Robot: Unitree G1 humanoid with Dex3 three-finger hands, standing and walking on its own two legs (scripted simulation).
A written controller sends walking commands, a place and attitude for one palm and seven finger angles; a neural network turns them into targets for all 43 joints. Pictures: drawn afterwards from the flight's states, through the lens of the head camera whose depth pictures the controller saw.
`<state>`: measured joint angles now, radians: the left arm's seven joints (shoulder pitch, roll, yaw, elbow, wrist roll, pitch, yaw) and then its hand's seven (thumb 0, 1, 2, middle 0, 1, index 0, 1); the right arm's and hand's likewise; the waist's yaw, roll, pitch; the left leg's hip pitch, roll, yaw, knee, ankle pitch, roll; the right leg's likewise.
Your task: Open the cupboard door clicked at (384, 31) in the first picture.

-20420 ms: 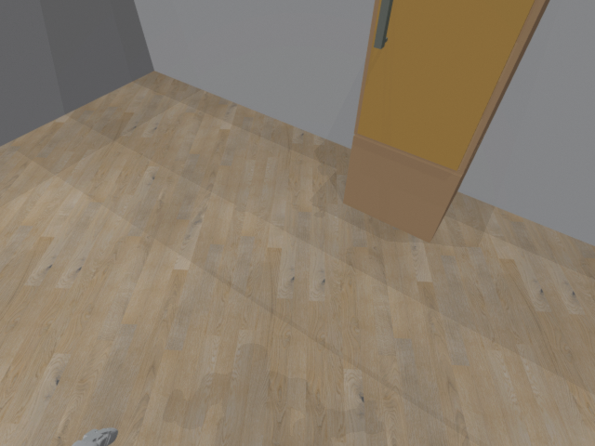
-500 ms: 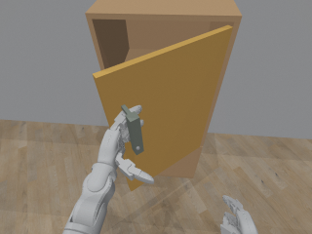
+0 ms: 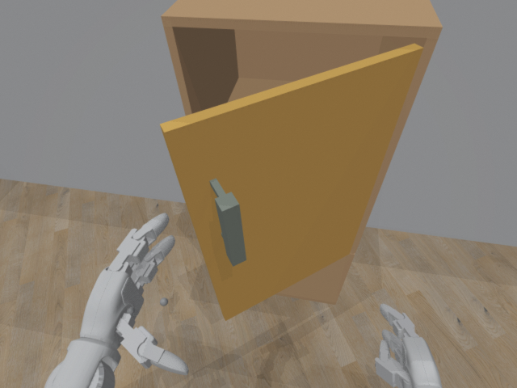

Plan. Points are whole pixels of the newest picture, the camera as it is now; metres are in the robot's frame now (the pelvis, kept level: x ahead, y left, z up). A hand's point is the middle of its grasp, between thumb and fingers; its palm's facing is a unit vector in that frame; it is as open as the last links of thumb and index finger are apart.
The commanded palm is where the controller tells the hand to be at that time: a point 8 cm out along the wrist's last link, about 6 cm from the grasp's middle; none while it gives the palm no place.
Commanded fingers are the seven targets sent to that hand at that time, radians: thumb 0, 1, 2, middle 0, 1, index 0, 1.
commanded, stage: slide the hand sideways off the handle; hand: left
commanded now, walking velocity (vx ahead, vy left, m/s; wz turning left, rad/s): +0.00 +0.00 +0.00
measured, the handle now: (226, 222) +0.33 +0.08 +0.10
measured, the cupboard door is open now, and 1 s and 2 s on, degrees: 39 39 39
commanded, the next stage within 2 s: draw the hand back to the body in 0.10 s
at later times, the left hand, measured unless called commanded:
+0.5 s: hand (129, 303) +0.19 +0.18 +0.11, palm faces -0.08 -0.99 -0.08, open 16.3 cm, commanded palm +0.16 +0.23 +0.12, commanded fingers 0.00 -0.50 0.30 -0.15 -0.30 -0.15 -0.30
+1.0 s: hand (63, 296) +0.19 +0.24 +0.14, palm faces +0.29 -0.89 -0.34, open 13.9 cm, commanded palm +0.14 +0.29 +0.16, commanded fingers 0.00 0.23 0.62 -0.18 -0.30 -0.18 -0.30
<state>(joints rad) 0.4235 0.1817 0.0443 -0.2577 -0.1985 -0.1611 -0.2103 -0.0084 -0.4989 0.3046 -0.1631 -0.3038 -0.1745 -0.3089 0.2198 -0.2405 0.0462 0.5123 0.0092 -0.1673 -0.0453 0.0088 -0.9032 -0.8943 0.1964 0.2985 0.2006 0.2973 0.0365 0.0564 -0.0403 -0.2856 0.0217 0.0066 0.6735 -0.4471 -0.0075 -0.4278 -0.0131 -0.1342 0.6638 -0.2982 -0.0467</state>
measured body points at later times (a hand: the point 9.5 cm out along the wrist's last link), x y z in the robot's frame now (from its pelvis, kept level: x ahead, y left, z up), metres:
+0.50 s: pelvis -0.02 +0.03 +0.00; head -0.02 +0.01 +0.45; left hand +0.19 +0.23 +0.12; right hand +0.17 -0.19 -0.06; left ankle -0.06 +0.12 -0.72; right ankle +0.03 -0.09 -0.72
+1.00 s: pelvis -0.01 +0.03 +0.02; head -0.01 +0.02 +0.47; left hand +0.17 +0.29 +0.16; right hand +0.18 -0.18 -0.06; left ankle -0.06 +0.12 -0.72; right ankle +0.03 -0.09 -0.72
